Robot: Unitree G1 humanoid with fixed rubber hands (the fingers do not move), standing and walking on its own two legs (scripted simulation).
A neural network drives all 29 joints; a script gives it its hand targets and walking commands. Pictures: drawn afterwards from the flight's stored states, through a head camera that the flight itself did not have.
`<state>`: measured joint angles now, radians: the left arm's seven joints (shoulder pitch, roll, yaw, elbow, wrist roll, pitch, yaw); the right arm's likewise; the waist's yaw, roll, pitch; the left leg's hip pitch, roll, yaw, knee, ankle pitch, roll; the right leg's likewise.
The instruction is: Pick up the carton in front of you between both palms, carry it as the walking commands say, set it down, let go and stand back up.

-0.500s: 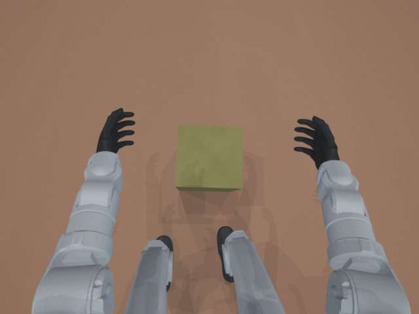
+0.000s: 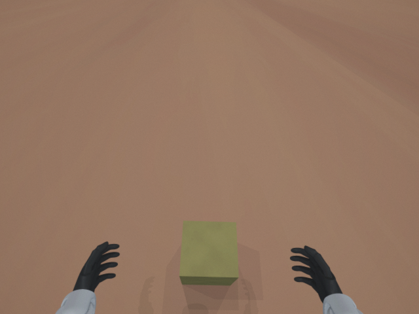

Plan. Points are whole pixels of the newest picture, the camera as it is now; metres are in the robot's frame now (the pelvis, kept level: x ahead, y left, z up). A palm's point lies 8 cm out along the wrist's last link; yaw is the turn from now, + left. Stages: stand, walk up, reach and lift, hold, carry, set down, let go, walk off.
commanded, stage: let go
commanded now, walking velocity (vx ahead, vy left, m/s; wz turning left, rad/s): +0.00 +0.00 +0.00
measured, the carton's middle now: (207, 254) +0.36 -0.05 -0.64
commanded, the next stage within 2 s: stand in 0.54 s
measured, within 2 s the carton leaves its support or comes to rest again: neither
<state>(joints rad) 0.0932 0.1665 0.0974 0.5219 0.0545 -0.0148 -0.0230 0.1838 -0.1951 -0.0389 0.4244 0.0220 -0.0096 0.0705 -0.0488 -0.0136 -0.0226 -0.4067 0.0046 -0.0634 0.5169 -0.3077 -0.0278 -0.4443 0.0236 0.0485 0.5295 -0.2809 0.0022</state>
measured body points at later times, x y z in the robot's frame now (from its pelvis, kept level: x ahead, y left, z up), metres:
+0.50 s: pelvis +0.00 +0.02 +0.01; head +0.00 +0.03 +0.46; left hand +0.18 +0.26 -0.07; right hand +0.17 -0.21 -0.06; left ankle -0.04 +0.14 -0.73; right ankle -0.02 -0.12 -0.73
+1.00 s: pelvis -0.02 +0.00 +0.00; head -0.02 +0.00 +0.45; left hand +0.10 +0.30 -0.09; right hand +0.12 -0.28 -0.09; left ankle -0.04 +0.14 -0.73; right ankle -0.02 -0.12 -0.73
